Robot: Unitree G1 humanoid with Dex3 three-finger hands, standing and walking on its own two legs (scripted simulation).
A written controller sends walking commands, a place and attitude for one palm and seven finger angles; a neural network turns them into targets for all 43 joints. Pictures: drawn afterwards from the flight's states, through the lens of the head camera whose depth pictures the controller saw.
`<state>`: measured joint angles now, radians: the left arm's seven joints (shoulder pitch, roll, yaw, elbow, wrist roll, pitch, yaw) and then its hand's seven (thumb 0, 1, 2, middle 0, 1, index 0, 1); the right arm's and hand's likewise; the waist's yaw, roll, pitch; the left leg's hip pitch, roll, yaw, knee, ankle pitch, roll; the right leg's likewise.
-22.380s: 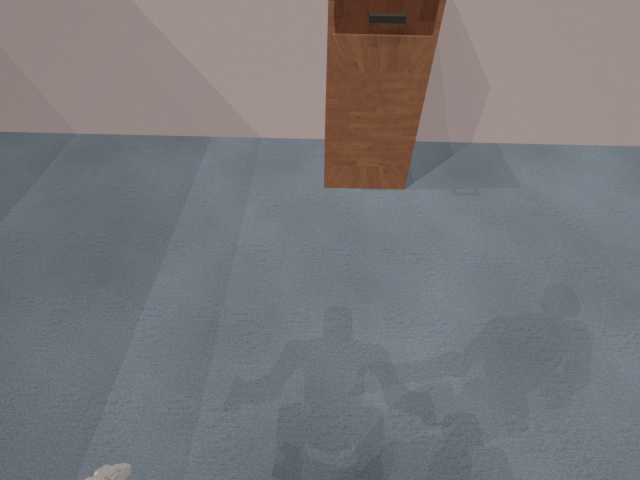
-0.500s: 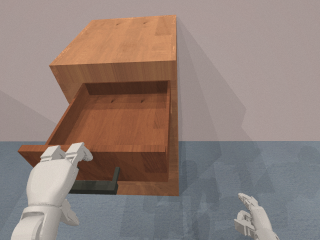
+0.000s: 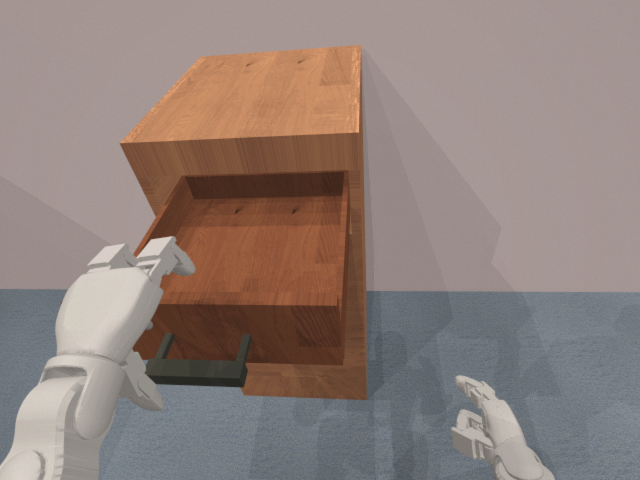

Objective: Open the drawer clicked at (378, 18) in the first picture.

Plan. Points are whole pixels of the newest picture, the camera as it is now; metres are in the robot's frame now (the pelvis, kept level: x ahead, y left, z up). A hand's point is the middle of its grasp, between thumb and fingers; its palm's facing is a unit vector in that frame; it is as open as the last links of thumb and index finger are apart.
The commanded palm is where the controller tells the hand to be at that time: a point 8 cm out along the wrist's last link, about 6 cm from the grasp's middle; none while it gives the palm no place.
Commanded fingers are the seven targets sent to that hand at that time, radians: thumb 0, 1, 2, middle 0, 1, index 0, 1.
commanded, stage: lift the hand off the handle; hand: left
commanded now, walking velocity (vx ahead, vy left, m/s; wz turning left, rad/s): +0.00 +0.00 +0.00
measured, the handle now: (201, 357) +0.24 +0.21 +0.04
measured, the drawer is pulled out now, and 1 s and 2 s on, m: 0.29 0.29 0.29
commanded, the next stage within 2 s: draw the hand back to the body in 0.28 s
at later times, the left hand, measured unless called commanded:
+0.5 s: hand (148, 319) +0.21 +0.22 +0.17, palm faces +0.13 -0.10 -0.99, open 13.8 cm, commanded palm +0.17 +0.22 +0.24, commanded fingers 0.00 -0.50 0.30 -0.30 -1.20 -0.30 -1.20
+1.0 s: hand (110, 324) +0.19 +0.24 +0.18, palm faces +0.18 -0.06 -0.98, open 13.8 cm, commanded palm +0.16 +0.24 +0.23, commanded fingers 0.00 -0.43 0.33 -0.29 -1.15 -0.29 -1.15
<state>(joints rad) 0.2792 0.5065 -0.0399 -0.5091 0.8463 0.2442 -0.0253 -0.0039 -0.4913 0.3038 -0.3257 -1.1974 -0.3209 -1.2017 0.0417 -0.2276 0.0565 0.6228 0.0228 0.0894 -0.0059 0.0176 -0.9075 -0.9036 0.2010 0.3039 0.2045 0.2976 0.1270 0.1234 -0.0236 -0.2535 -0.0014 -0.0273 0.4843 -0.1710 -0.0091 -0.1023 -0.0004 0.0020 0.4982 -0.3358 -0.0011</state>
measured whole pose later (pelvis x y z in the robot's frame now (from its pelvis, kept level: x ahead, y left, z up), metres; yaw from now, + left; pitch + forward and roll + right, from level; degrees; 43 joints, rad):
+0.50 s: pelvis +0.00 -0.01 +0.00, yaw +0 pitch -4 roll +0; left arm 0.26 0.58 0.02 -0.53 0.78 0.18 -0.11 0.00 -0.49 0.30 -0.33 -1.20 -0.32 -1.20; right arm 0.05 -0.25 0.06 0.62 0.03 0.05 -0.01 0.02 -0.91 -0.90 0.20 0.30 0.20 0.30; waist 0.12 0.12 -0.01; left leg -0.25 0.01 -0.04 0.47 -0.16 -0.02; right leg -0.10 0.01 -0.01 0.49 -0.33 -0.01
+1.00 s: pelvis +0.01 +0.00 +0.00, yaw +1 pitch -2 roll +0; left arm 0.42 0.62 0.14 -0.64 0.74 0.15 -0.06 0.00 -0.49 0.30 -0.33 -1.20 -0.32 -1.20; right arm 0.07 -0.25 0.05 0.57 0.03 0.06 0.00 0.02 -0.91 -0.90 0.20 0.30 0.20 0.30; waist 0.13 0.12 -0.03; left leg -0.29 0.00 -0.04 0.52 -0.20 -0.01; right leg -0.12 0.00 -0.01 0.51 -0.36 0.00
